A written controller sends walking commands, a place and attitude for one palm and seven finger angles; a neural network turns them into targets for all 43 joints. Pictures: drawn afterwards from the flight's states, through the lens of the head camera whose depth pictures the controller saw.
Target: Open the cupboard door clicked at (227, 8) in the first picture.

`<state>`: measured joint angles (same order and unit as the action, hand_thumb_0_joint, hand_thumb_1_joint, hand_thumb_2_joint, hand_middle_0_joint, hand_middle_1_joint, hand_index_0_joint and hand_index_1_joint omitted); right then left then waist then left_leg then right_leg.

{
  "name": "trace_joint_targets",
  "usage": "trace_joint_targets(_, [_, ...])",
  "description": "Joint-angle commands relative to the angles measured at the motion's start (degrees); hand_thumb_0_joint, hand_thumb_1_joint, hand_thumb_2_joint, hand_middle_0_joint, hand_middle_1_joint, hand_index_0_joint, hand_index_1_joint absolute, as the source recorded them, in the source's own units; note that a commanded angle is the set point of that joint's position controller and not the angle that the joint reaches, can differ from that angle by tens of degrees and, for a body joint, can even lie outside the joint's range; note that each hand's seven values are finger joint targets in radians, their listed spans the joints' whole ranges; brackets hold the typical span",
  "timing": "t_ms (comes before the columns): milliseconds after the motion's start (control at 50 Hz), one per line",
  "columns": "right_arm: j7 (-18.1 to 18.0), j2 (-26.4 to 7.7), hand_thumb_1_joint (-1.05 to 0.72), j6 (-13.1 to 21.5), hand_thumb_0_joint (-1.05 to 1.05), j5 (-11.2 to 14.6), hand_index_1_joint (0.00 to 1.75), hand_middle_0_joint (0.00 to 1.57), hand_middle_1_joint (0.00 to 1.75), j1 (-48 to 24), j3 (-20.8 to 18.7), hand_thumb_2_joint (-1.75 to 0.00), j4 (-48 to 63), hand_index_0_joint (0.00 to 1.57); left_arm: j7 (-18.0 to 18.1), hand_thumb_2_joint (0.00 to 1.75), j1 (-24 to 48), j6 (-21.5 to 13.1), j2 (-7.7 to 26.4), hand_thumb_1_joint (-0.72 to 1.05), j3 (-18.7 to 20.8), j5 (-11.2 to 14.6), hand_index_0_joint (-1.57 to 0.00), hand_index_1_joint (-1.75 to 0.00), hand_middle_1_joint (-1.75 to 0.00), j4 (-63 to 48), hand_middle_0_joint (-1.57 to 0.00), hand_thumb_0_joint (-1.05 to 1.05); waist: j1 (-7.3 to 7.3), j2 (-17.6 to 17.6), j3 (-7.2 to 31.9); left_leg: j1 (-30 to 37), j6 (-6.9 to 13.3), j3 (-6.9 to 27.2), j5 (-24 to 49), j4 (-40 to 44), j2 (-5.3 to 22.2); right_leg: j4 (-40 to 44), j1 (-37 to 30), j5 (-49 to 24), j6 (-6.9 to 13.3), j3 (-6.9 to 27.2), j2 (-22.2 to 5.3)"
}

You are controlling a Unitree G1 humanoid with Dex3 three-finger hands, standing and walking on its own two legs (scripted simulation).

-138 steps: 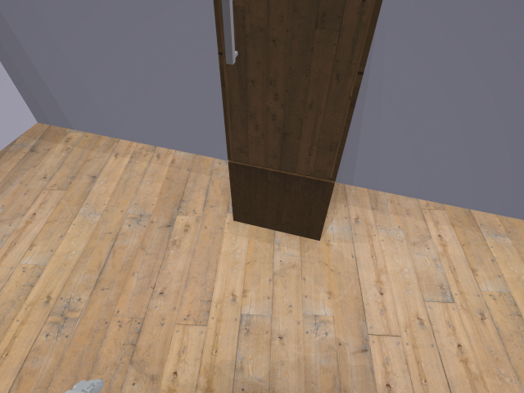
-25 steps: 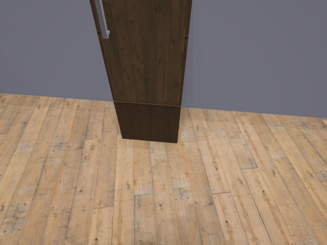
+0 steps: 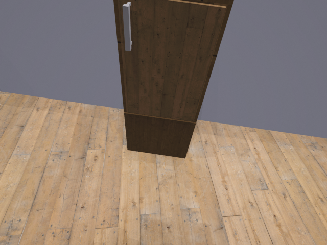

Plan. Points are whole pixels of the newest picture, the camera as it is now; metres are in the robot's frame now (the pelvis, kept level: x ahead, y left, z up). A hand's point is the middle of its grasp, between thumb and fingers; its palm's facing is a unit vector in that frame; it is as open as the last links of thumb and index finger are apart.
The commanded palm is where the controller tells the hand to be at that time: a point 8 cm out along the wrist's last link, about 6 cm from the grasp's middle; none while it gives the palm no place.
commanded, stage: take the last steps up to it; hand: left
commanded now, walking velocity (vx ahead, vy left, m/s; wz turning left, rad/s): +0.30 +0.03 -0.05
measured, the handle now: (128, 27) +0.81 +0.21 +0.15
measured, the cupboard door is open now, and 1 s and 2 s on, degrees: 0 0 0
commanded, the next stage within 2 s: come to a stop and stand still in 0.42 s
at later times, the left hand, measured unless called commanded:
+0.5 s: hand (120, 193) +0.30 +0.15 -0.16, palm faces -0.01 -0.99 -0.16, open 7.4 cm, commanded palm none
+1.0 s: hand (98, 199) +0.28 +0.22 -0.17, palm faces +0.01 -0.97 -0.23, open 7.4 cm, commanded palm none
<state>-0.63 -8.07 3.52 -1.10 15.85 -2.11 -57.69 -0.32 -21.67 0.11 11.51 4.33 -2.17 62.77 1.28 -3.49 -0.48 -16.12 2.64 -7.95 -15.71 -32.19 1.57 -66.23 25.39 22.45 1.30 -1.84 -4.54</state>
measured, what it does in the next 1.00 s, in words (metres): walks ahead: right foot, then left foot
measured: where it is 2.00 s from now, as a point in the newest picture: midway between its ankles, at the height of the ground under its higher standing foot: outside the picture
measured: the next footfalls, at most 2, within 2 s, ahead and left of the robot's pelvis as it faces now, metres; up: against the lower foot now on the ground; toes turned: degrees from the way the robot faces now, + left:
right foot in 0.40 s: +0.27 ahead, -0.10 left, +0.00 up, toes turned -10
left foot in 0.70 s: +0.35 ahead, +0.14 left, +0.00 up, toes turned +4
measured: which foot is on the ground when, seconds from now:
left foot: down 0.00-0.42, up 0.44-0.68, down 0.70-1.00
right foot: up 0.00-0.38, down 0.40-0.74, up 0.76-1.00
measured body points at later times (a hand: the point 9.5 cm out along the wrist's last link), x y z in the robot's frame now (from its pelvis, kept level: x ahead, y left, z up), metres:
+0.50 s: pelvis +0.19 +0.00 -0.01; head +0.21 -0.01 +0.44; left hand +0.30 +0.21 -0.15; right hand +0.08 -0.19 -0.16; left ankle +0.08 +0.10 -0.65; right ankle +0.23 -0.10 -0.73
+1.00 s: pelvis +0.23 +0.02 +0.00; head +0.27 +0.02 +0.45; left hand +0.28 +0.27 -0.15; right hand +0.33 -0.22 -0.14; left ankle +0.31 +0.14 -0.73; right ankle +0.20 -0.10 -0.69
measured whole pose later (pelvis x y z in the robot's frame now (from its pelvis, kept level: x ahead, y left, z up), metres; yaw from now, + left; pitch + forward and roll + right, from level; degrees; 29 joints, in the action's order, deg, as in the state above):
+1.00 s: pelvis +0.23 +0.02 +0.00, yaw -3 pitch -1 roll -1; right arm -1.9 -8.9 -0.7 -1.3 5.0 -2.7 -55.3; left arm 1.2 -12.8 3.2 11.7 4.0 -1.0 56.8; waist 1.0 -0.1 -5.7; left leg -19.7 0.2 -5.9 -8.9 -29.7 5.0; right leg -51.4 20.4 29.5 -1.6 -2.1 -1.1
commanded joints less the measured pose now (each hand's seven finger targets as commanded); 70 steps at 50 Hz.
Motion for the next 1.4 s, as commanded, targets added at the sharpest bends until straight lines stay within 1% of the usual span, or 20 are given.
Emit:
trace_joint_targets(0, [-0.7,-6.3,-0.9,1.07,0.0,0.0,0.3,0.2,0.3,5.51,-0.98,-0.9,-0.89,0.2,-0.44,0.9,-0.7,-1.13,-0.55,0.9,-0.31,0.04,-0.2,-0.3,-0.3,-4.32,-0.2,0.0,-0.19,9.5,-4.85,2.01,6.49,14.25,-3.15,23.73,13.22,0.01,9.53,-7.05,-0.61,-0.09,-2.73])
trace_joint_targets(280, [-1.43,-5.13,-0.9,1.0,0.0,-0.67,0.3,0.2,0.3,16.13,-0.73,-0.9,-7.58,0.2,-0.35,0.9,17.08,-1.79,-1.71,0.9,-0.62,0.34,-0.2,-0.3,-0.3,-10.71,-0.2,0.0,-4.04,6.77,-7.81,14.85,7.04,7.54,28.32,16.56,13.79,27.48,4.82,-7.41,0.5,-4.76,0.83])
trace_joint_targets(340, [-1.48,-5.81,-0.9,0.85,0.0,0.17,0.3,0.2,0.3,14.55,-0.58,-0.9,-7.75,0.2,0.06,0.9,5.08,-2.81,0.4,0.9,0.08,0.21,-0.2,-0.3,-0.3,-6.87,-0.2,0.0,1.92,5.68,-0.94,10.34,3.23,3.2,41.95,0.1,10.21,36.38,-16.08,-14.11,2.45,-6.94,4.24])
trace_joint_targets(360, [-1.11,-4.84,-0.9,1.1,0.0,0.87,0.3,0.2,0.3,13.71,-0.55,-0.9,-6.84,0.2,0.63,0.9,-2.86,-3.56,4.01,0.9,1.02,0.09,-0.2,-0.3,-0.3,-4.48,-0.2,0.0,4.93,1.9,4.53,0.12,0.95,1.08,33.53,-11.99,7.5,36.46,-30.57,-20.33,5.79,1.44,-3.18])
trace_joint_targets(380, [-0.88,-2.4,-0.9,1.76,0.0,1.25,0.3,0.2,0.3,14.93,-0.35,-0.9,-4.97,0.2,1.22,0.9,-10.17,-4.04,9.86,0.9,2.47,0.4,-0.2,-0.3,-0.3,-2.85,-0.2,0.0,5.64,-8.19,11.47,-13.97,-1.92,-2.11,-1.85,-30.15,-0.54,41.2,-43.31,-33.32,13.52,23.19,-19.49])
trace_joint_targets(400, [-1.02,-4.07,-0.9,1.18,0.0,1.03,0.3,0.2,0.3,12.25,-0.72,-0.9,-4.3,0.2,1.39,0.9,-9.87,-3.98,11.55,0.9,2.66,1.32,-0.2,-0.3,-0.3,-2.66,-0.2,0.0,5.99,-5.43,11.79,-16.43,-1.69,3.75,-17.68,-40.58,-0.4,45.62,-39.39,-33.7,17.8,27.56,-23.88])
trace_joint_targets(460, [-0.2,-1.25,-0.9,-1.05,0.0,-0.09,0.3,0.2,0.3,6.07,-0.83,-0.9,-2.87,0.2,2.21,0.9,2.97,-3.6,3.55,0.9,0.5,1.03,-0.2,-0.3,-0.3,-5.36,-0.2,0.0,0.51,2.39,-2.88,-16.45,-1.74,8.25,-8.0,-38.79,6.06,52.37,-14.83,-17.48,11.77,14.53,-17.01])
trace_joint_targets(520, [-0.03,1.44,-0.9,-2.6,0.0,-0.29,0.3,0.2,0.3,10.91,-0.51,-0.9,-4.15,0.2,2.37,0.9,6.54,-4.04,0.19,0.9,-0.34,0.3,-0.2,-0.3,-0.3,-6.09,-0.2,0.0,-3.76,-1.07,-2.43,-7.68,-3.51,5.48,-5.64,-25.13,5.88,52.39,-6.43,-27.05,8.64,3.02,-11.9])
trace_joint_targets(660, [-0.66,-2.73,-0.9,-3.5,0.0,0.43,0.3,0.2,0.3,7.51,-0.71,-0.9,-2.6,0.2,2.64,0.9,7.12,-0.37,5.02,0.9,0.17,1.02,-0.2,-0.3,-0.3,-6.5,-0.2,0.0,-3.04,-2.04,-0.19,5.28,-4.78,3.06,14.53,3.22,2.5,37.89,-8.28,-30.04,4.17,-1.15,-6.92])
trace_joint_targets(720, [-1.45,-11.11,-0.9,-3.23,0.0,0.06,0.3,0.2,0.3,4.11,-1.8,-0.9,0.24,0.2,2.87,0.9,1.74,1.18,1.8,0.9,-0.66,1.74,-0.2,-0.3,-0.3,-7.25,-0.2,0.0,-1.45,20.3,1.31,6.54,6.71,20.32,51.82,11.85,21.3,17.8,-4.17,9.65,-2.63,-4.28,3.29])
trace_joint_targets(760, [-2.45,-11.71,-0.9,-3.37,0.0,-0.45,0.3,0.2,0.3,1.14,-1.93,-0.9,1.1,0.2,3.04,0.9,3.59,1.57,2.94,0.9,-0.14,1.46,-0.2,-0.3,-0.3,-6.78,-0.2,0.0,-2.08,15.76,2.88,6.05,9.65,19.61,50.92,10.72,21.09,4.49,-2.08,12.89,-2.04,2.73,2.98])
trace_joint_targets(840, [-2.48,-11.91,-0.9,-3.77,0.0,-0.36,0.3,0.2,0.3,-3.77,-2.69,-0.9,3.18,0.2,2.21,0.9,3.8,1.81,3.2,0.9,0.15,1.36,-0.2,-0.3,-0.3,-7.43,-0.2,0.0,-2.04,11.53,6.14,12.17,8.61,13.8,45.81,8.32,18.05,3.15,2.19,7.99,-3.08,2.86,2.97])
trace_joint_targets(960, [-1.67,-12.32,-0.9,-4.45,0.0,-0.54,0.3,0.2,0.3,-5.85,-3.55,-0.9,3.63,0.2,1.66,0.9,3.15,2.07,1.89,0.9,-0.21,1.29,-0.2,-0.3,-0.3,-8.4,-0.2,0.0,-2.06,15.22,5.66,5.91,6.93,13.86,26.23,10.79,16.32,22.07,-7.45,5.3,-2.19,-0.4,2.55])
trace_joint_targets(1020, [-0.75,-10.05,-0.9,-5.02,0.0,0.21,0.3,0.2,0.3,-6.82,-3.47,-0.9,4.19,0.2,1.88,0.9,-2.69,1.16,3.28,0.9,-0.29,0.66,-0.2,-0.3,-0.3,-6.46,-0.2,0.0,0.46,7.17,3.92,-4.4,1.66,10.41,3.75,6.84,10.06,42.04,-18.99,-8.73,-1.8,-1.05,2.09])
trace_joint_targets(1060, [0.1,-4.47,-0.9,-5.87,0.0,0.63,0.3,0.2,0.3,-8.85,-2.35,-0.9,6.45,0.2,2.01,0.9,3.13,0.64,10.13,0.9,0.05,0.12,-0.2,-0.3,-0.3,-9.01,-0.2,0.0,-0.23,-10.97,-2.87,-8.86,-3.85,5.38,-12.87,-9.6,0.49,56.11,-5.3,1.07,6.32,19.69,-15.78])
trace_joint_targets(1080, [0.15,-5.99,-0.9,-6.73,0.0,0.29,0.3,0.2,0.3,-10.18,-2.69,-0.9,6.2,0.2,2.12,0.9,5.76,0.51,9.96,0.9,0.15,0.25,-0.2,-0.3,-0.3,-9.93,-0.2,0.0,0.45,-11.36,-3.94,-6.55,-3.17,8.66,-13.17,-16.95,0.9,58.09,1.61,8.0,7.8,20.26,-15.47])
trace_joint_targets(1140, [0.31,-5.5,-0.9,-6.09,0.0,0.15,0.3,0.2,0.3,-4.09,-2.47,-0.9,2.46,0.2,2.29,0.9,11.29,-0.01,6.42,0.9,-0.56,0.2,-0.2,-0.3,-0.3,-10.05,-0.2,0.0,-3.36,-6.62,-5.14,-6.85,-2.78,8.27,-7.07,-22.31,1.08,52.91,-1.48,-4.69,6.86,10.49,-9.01])
trace_joint_targets(1220, [-0.4,-3.7,-0.9,-4.79,0.0,0.53,0.3,0.2,0.3,-3.27,-1.22,-0.9,0.77,0.2,2.41,0.9,5.41,-0.52,5.86,0.9,-0.65,0.65,-0.2,-0.3,-0.3,-7.29,-0.2,0.0,-0.68,-3.19,-0.91,-3.37,-3.76,5.79,-7.12,-7.18,1.04,47.24,-12.4,-21.08,8.03,8.17,-8.56])
trace_joint_targets(1300, [-1.33,-5.22,-0.9,-2.95,0.0,0.21,0.3,0.2,0.3,1.22,0.1,-0.9,-2.79,0.2,2.14,0.9,4.07,-0.38,2.8,0.9,-1.61,1.96,-0.2,-0.3,-0.3,-4.76,-0.2,0.0,-0.42,5.51,-0.05,7.33,-1.38,12.8,12.81,11.9,6.4,43.16,-9.63,-14.62,1.35,4.58,-1.89])
trace_joint_targets(1380, [-1.64,-5.75,-0.9,-2.26,0.0,0.33,0.3,0.2,0.3,-0.51,0.45,-0.9,-4.73,0.2,1.94,0.9,4.0,-0.32,2.52,0.9,-2.03,1.87,-0.2,-0.3,-0.3,-1.84,-0.2,0.0,0.81,9.38,0.91,1.53,-0.82,12.74,9.72,14.85,7.12,43.62,-18.73,-15.81,-0.56,1.86,-0.68])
